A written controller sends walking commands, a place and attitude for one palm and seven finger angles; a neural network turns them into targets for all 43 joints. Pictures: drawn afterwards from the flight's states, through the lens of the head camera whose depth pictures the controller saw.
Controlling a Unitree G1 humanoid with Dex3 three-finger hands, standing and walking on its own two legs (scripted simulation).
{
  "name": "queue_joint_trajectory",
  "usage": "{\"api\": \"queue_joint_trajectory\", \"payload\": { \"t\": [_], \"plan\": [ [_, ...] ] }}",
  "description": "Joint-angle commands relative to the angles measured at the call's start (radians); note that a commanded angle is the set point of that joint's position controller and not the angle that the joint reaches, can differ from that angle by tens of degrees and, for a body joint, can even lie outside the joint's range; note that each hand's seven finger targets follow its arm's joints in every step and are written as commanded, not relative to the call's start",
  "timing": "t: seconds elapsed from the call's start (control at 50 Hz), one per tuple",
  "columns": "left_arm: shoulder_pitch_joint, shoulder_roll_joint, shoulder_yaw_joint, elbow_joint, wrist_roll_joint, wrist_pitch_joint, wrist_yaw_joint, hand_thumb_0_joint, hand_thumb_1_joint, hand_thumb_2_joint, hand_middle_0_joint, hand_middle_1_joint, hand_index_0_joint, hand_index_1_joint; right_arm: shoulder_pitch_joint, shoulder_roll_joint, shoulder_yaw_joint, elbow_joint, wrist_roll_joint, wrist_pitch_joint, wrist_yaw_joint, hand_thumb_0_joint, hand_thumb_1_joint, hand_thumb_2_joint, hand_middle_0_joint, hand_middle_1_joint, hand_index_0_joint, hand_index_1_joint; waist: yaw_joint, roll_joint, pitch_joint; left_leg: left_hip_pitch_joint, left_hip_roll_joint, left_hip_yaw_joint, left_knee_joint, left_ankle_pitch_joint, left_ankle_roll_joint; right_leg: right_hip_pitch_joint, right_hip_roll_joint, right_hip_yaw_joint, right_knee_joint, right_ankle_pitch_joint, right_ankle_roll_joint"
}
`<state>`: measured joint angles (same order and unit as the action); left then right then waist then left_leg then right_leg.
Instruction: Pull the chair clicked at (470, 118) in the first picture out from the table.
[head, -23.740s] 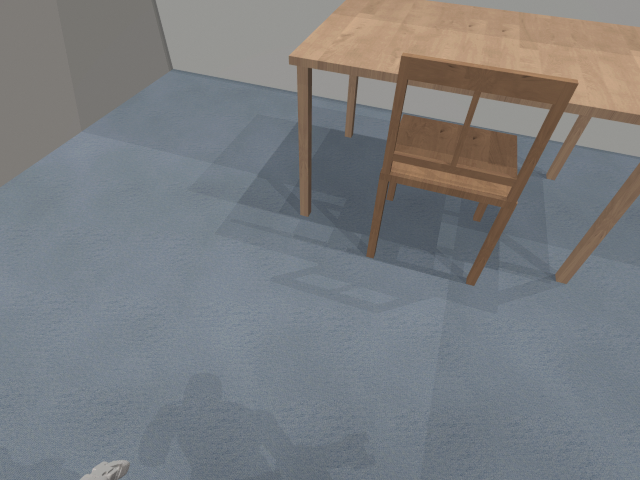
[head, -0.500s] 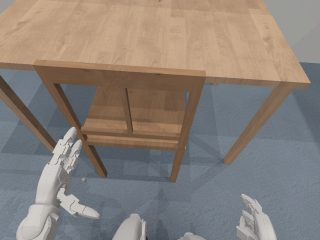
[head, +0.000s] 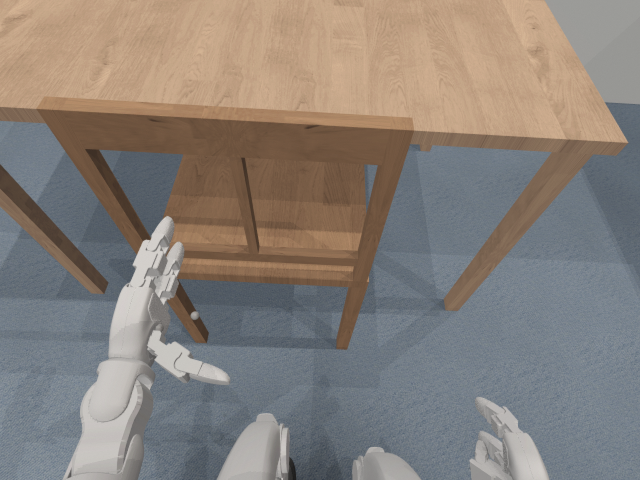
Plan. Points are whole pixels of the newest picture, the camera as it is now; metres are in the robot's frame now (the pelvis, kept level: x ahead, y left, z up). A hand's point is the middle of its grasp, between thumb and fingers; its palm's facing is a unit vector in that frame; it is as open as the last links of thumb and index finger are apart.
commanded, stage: aim the fingers beside a spindle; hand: left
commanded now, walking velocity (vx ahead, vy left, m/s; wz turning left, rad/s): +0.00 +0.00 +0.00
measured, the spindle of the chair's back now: (246, 208) +0.50 +0.13 -0.03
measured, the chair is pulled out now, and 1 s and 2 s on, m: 0.00 0.00 0.00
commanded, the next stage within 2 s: none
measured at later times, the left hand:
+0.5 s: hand (238, 302) +0.33 +0.12 +0.01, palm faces -0.04 -1.00 -0.02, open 17.0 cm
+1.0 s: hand (238, 289) +0.35 +0.12 +0.01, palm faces -0.02 -1.00 -0.03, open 17.0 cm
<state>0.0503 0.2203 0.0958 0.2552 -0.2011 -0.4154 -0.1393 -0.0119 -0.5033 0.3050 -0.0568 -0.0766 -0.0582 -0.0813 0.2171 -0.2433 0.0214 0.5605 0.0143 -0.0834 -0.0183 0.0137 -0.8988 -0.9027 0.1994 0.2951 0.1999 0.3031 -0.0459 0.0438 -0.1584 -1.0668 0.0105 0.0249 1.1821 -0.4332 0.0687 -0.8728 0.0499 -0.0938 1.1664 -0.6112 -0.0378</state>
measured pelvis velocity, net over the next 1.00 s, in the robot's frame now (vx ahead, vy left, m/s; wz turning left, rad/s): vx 0.00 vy -0.01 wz -0.01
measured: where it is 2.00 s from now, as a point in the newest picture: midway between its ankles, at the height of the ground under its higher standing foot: outside the picture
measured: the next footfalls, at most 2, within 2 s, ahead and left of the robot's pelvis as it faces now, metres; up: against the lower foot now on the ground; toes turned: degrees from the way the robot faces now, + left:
none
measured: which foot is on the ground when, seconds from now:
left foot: down 0.00-1.00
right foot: down 0.00-1.00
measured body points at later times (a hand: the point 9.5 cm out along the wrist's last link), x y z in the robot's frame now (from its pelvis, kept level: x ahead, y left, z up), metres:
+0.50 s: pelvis +0.00 +0.00 -0.01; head +0.08 +0.01 +0.43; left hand +0.32 +0.17 +0.02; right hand +0.14 -0.25 -0.11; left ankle +0.07 +0.08 -0.64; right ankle -0.02 -0.10 -0.64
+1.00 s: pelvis +0.00 -0.01 -0.02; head +0.09 -0.01 +0.42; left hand +0.34 +0.17 +0.01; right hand +0.12 -0.27 -0.13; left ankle +0.07 +0.08 -0.64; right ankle -0.02 -0.10 -0.64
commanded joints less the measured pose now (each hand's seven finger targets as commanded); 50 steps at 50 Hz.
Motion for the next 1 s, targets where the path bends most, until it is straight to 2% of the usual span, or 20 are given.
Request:
{"api": "queue_joint_trajectory", "payload": {
  "t": [0.0, 0.04, 0.1, 0.14, 0.16, 0.2, 0.24, 0.28, 0.34, 0.4, 0.46, 0.5, 0.56, 0.6, 0.64, 0.74, 0.78, 0.86, 0.92, 0.98],
  "plan": [
    [-0.131, 0.07, 0.005, -0.183, -0.001, -0.054, 0.015, 0.0, -0.5, 0.3, -0.06, -0.08, -0.06, -0.08, -0.009, -0.151, -0.065, -0.144, 0.0, -0.026, -0.001, 0.0, -0.9, -0.9, 0.2, 0.3, 0.2, 0.3, -0.008, 0.007, -0.291, 0.433, 0.033, -0.117, -0.163, 0.18, -0.042, -0.05, -0.017, 0.048, -0.19, 0.233, 0.014],
    [-0.167, 0.088, 0.024, -0.15, 0.008, -0.06, 0.032, 0.0, -0.5, 0.3, -0.06, -0.08, -0.06, -0.08, 0.001, -0.153, -0.063, -0.133, -0.004, -0.017, -0.003, 0.0, -0.9, -0.9, 0.2, 0.3, 0.2, 0.3, -0.017, -0.028, -0.26, 0.392, 0.032, -0.119, -0.155, 0.151, -0.04, -0.063, -0.012, 0.047, -0.186, 0.209, 0.014],
    [-0.228, 0.053, -0.012, -0.167, 0.021, -0.092, 0.054, 0.0, -0.5, 0.3, -0.06, -0.08, -0.06, -0.08, -0.002, -0.148, -0.064, -0.132, -0.008, -0.012, 0.002, 0.0, -0.9, -0.9, 0.2, 0.3, 0.2, 0.3, -0.018, 0.015, -0.282, 0.417, 0.033, -0.127, -0.147, 0.155, -0.044, -0.095, -0.016, 0.045, -0.168, 0.204, 0.01],
    [-0.252, 0.078, 0.008, -0.156, 0.034, -0.106, 0.071, 0.0, -0.5, 0.3, -0.06, -0.08, -0.06, -0.08, 0.003, -0.152, -0.067, -0.123, -0.011, -0.006, 0.004, 0.0, -0.9, -0.9, 0.2, 0.3, 0.2, 0.3, -0.019, 0.003, -0.291, 0.415, 0.035, -0.13, -0.139, 0.154, -0.044, -0.103, -0.013, 0.046, -0.16, 0.2, 0.01],
    [-0.268, 0.069, -0.002, -0.156, 0.038, -0.113, 0.077, 0.0, -0.5, 0.3, -0.06, -0.08, -0.06, -0.08, 0.0, -0.15, -0.067, -0.122, -0.013, -0.003, 0.006, 0.0, -0.9, -0.9, 0.2, 0.3, 0.2, 0.3, -0.017, 0.028, -0.3, 0.425, 0.033, -0.129, -0.135, 0.159, -0.045, -0.113, -0.014, 0.048, -0.156, 0.203, 0.009],
    [-0.295, 0.045, -0.026, -0.131, 0.048, -0.117, 0.084, 0.0, -0.5, 0.3, -0.06, -0.08, -0.06, -0.08, 0.003, -0.15, -0.067, -0.118, -0.014, 0.004, 0.011, 0.0, -0.9, -0.9, 0.2, 0.3, 0.2, 0.3, -0.023, 0.023, -0.302, 0.431, 0.035, -0.136, -0.133, 0.148, -0.047, -0.132, -0.016, 0.044, -0.15, 0.193, 0.009],
    [-0.301, 0.056, -0.02, -0.121, 0.059, -0.118, 0.094, 0.0, -0.5, 0.3, -0.06, -0.08, -0.06, -0.08, 0.009, -0.154, -0.071, -0.115, -0.016, 0.011, 0.013, 0.0, -0.9, -0.9, 0.2, 0.3, 0.2, 0.3, -0.019, 0.034, -0.334, 0.446, 0.037, -0.142, -0.125, 0.17, -0.049, -0.137, -0.014, 0.044, -0.138, 0.206, 0.008],
    [-0.286, 0.021, -0.05, -0.121, 0.061, -0.11, 0.099, 0.0, -0.5, 0.3, -0.06, -0.08, -0.06, -0.08, 0.006, -0.15, -0.071, -0.123, -0.015, 0.02, 0.02, 0.0, -0.9, -0.9, 0.2, 0.3, 0.2, 0.3, -0.011, 0.053, -0.354, 0.473, 0.037, -0.141, -0.129, 0.189, -0.052, -0.137, -0.016, 0.043, -0.138, 0.218, 0.006],
    [-0.268, 0.034, -0.034, -0.084, 0.063, -0.093, 0.11, 0.0, -0.5, 0.3, -0.06, -0.08, -0.06, -0.08, 0.015, -0.153, -0.072, -0.122, -0.015, 0.037, 0.024, 0.0, -0.9, -0.9, 0.2, 0.3, 0.2, 0.3, -0.009, 0.015, -0.353, 0.446, 0.036, -0.137, -0.122, 0.208, -0.051, -0.116, -0.013, 0.042, -0.136, 0.242, 0.006],
    [-0.313, -0.005, -0.072, -0.081, 0.073, -0.096, 0.125, 0.0, -0.5, 0.3, -0.06, -0.08, -0.06, -0.08, 0.009, -0.146, -0.07, -0.126, -0.015, 0.051, 0.028, 0.0, -0.9, -0.9, 0.2, 0.3, 0.2, 0.3, -0.02, 0.003, -0.334, 0.431, 0.035, -0.134, -0.113, 0.192, -0.05, -0.135, -0.016, 0.043, -0.132, 0.235, 0.008],
    [-0.361, 0.013, -0.049, -0.056, 0.079, -0.114, 0.147, 0.0, -0.5, 0.3, -0.06, -0.08, -0.06, -0.08, 0.012, -0.145, -0.071, -0.116, -0.019, 0.059, 0.029, 0.0, -0.9, -0.9, 0.2, 0.3, 0.2, 0.3, -0.025, -0.025, -0.315, 0.39, 0.031, -0.127, -0.095, 0.168, -0.044, -0.144, -0.014, 0.05, -0.129, 0.224, 0.009],
    [-0.41, -0.007, -0.074, -0.05, 0.088, -0.131, 0.153, 0.0, -0.5, 0.3, -0.06, -0.08, -0.06, -0.08, 0.01, -0.14, -0.068, -0.116, -0.021, 0.064, 0.032, 0.0, -0.9, -0.9, 0.2, 0.3, 0.2, 0.3, -0.031, -0.006, -0.314, 0.377, 0.027, -0.124, -0.086, 0.15, -0.045, -0.157, -0.016, 0.052, -0.121, 0.209, 0.008],
    [-0.419, 0.027, -0.037, -0.016, 0.098, -0.148, 0.162, 0.0, -0.5, 0.3, -0.06, -0.08, -0.06, -0.08, 0.017, -0.144, -0.071, -0.107, -0.025, 0.07, 0.032, 0.0, -0.9, -0.9, 0.2, 0.3, 0.2, 0.3, -0.021, -0.01, -0.346, 0.371, 0.026, -0.12, -0.069, 0.161, -0.045, -0.157, -0.014, 0.06, -0.109, 0.22, 0.006],
    [-0.487, -0.009, -0.077, 0.01, 0.102, -0.149, 0.162, 0.0, -0.5, 0.3, -0.06, -0.08, -0.06, -0.08, 0.014, -0.14, -0.068, -0.101, -0.026, 0.074, 0.036, 0.0, -0.9, -0.9, 0.2, 0.3, 0.2, 0.3, -0.037, 0.004, -0.336, 0.355, 0.023, -0.119, -0.058, 0.128, -0.043, -0.182, -0.016, 0.064, -0.109, 0.195, 0.008],
    [-0.492, 0.024, -0.044, 0.044, 0.101, -0.141, 0.16, 0.0, -0.5, 0.3, -0.06, -0.08, -0.06, -0.08, 0.024, -0.147, -0.067, -0.097, -0.025, 0.08, 0.033, 0.0, -0.9, -0.9, 0.2, 0.3, 0.2, 0.3, -0.037, -0.012, -0.332, 0.333, 0.022, -0.116, -0.055, 0.117, -0.04, -0.176, -0.011, 0.068, -0.112, 0.188, 0.009],
    [-0.461, 0.092, 0.04, 0.047, 0.07, -0.128, 0.142, 0.0, -0.5, 0.3, -0.06, -0.08, -0.06, -0.08, 0.022, -0.144, -0.066, -0.109, -0.019, 0.091, 0.026, 0.0, -0.9, -0.9, 0.2, 0.3, 0.2, 0.3, -0.006, -0.026, -0.409, 0.289, 0.011, -0.083, -0.04, 0.162, -0.035, -0.059, -0.014, 0.103, -0.118, 0.276, 0.016],
    [-0.45, 0.077, 0.027, 0.009, 0.057, -0.128, 0.129, 0.0, -0.5, 0.3, -0.06, -0.08, -0.06, -0.08, 0.019, -0.137, -0.064, -0.116, -0.016, 0.091, 0.027, 0.0, -0.9, -0.9, 0.2, 0.3, 0.2, 0.3, 0.0, -0.007, -0.431, 0.302, 0.01, -0.074, -0.043, 0.196, -0.036, -0.027, -0.018, 0.109, -0.118, 0.328, 0.018],
    [-0.445, 0.059, -0.005, -0.019, 0.052, -0.135, 0.109, 0.0, -0.5, 0.3, -0.06, -0.08, -0.06, -0.08, 0.026, -0.136, -0.066, -0.108, -0.012, 0.085, 0.024, 0.0, -0.9, -0.9, 0.2, 0.3, 0.2, 0.3, -0.017, -0.003, -0.415, 0.312, 0.014, -0.072, -0.038, 0.219, -0.032, -0.028, -0.018, 0.113, -0.122, 0.362, 0.024],
    [-0.444, 0.015, -0.052, 0.02, 0.044, -0.129, 0.09, 0.0, -0.5, 0.3, -0.06, -0.08, -0.06, -0.08, 0.032, -0.138, -0.07, -0.093, -0.009, 0.08, 0.022, 0.0, -0.9, -0.9, 0.2, 0.3, 0.2, 0.3, -0.044, -0.042, -0.348, 0.288, 0.016, -0.079, -0.036, 0.178, -0.029, -0.065, -0.02, 0.111, -0.141, 0.322, 0.028],
    [-0.431, -0.001, -0.065, 0.063, 0.045, -0.124, 0.081, 0.0, -0.5, 0.3, -0.06, -0.08, -0.06, -0.08, 0.032, -0.141, -0.072, -0.089, -0.006, 0.078, 0.02, 0.0, -0.9, -0.9, 0.2, 0.3, 0.2, 0.3, -0.046, -0.055, -0.308, 0.267, 0.015, -0.079, -0.037, 0.153, -0.029, -0.088, -0.024, 0.109, -0.146, 0.295, 0.027]
  ]
}}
